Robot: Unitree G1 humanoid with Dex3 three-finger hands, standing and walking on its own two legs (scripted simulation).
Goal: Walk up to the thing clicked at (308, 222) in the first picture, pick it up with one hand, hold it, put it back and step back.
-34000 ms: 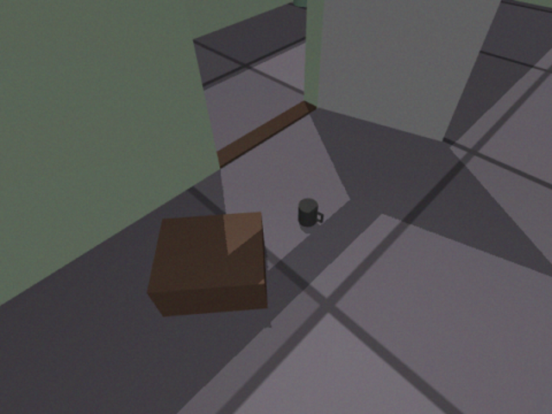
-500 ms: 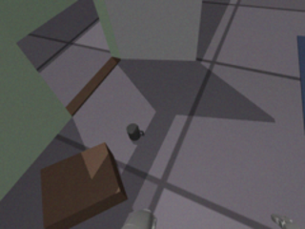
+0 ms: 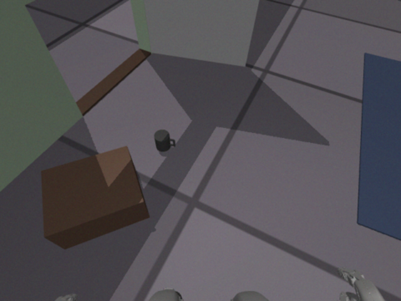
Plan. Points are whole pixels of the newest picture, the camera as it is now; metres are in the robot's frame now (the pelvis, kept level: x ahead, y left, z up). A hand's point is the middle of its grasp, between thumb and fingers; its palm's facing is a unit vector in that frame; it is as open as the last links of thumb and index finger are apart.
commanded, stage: step back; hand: left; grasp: from above
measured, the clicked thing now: (165, 141) +1.00 +0.23 -0.71
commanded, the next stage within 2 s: stand in 1.22 s
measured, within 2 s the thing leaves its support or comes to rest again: neither
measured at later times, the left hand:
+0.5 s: hand out of the picture -0.05 +0.27 -0.14, palm faces +0.06 -0.91 -0.42, open 7.4 cm
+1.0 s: hand out of the picture +0.04 +0.23 -0.14, palm faces +0.06 -0.92 -0.38, open 7.3 cm
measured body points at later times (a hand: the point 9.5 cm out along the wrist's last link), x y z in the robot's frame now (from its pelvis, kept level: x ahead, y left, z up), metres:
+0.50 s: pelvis -0.09 -0.02 +0.00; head -0.07 -0.02 +0.45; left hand -0.05 +0.32 -0.11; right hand -0.03 -0.32 -0.14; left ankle -0.09 +0.10 -0.73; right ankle -0.09 -0.14 -0.73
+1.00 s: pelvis -0.05 -0.03 -0.01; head -0.03 -0.05 +0.44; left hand +0.04 +0.28 -0.11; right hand +0.04 -0.33 -0.15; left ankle -0.08 +0.11 -0.71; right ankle +0.01 -0.14 -0.73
